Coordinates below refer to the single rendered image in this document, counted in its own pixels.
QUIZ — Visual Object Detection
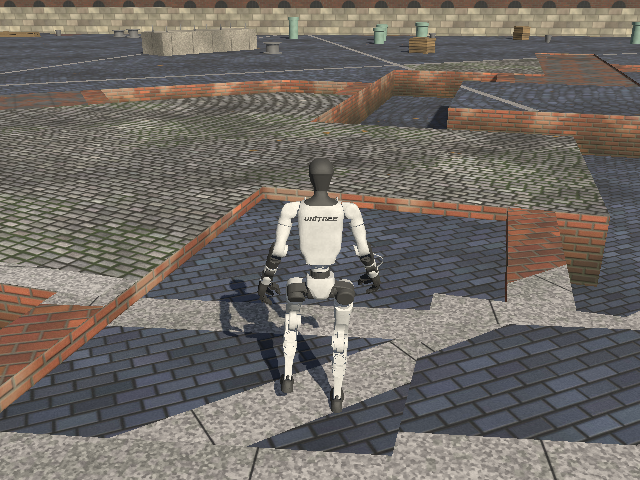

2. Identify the robot left forearm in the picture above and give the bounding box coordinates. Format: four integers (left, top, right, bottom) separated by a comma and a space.
260, 242, 281, 285

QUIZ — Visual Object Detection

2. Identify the robot right forearm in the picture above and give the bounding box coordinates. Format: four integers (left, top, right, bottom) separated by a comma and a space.
359, 241, 379, 278

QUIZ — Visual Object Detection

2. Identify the robot left shin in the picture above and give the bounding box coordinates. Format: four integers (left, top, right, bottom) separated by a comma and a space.
283, 313, 298, 380

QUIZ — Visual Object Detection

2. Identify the left robot upper arm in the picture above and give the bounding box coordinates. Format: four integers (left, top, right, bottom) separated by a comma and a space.
272, 201, 300, 258

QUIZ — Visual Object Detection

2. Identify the robot right thigh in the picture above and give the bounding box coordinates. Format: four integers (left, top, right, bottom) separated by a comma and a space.
331, 279, 355, 353

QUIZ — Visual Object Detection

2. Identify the right robot upper arm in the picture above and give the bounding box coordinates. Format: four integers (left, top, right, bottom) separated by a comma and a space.
341, 201, 370, 257

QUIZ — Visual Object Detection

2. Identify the robot left hand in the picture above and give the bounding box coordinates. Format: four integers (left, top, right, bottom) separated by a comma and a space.
257, 281, 281, 305

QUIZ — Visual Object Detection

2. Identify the robot right hand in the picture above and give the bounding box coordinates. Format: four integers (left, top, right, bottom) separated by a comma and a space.
358, 273, 381, 294

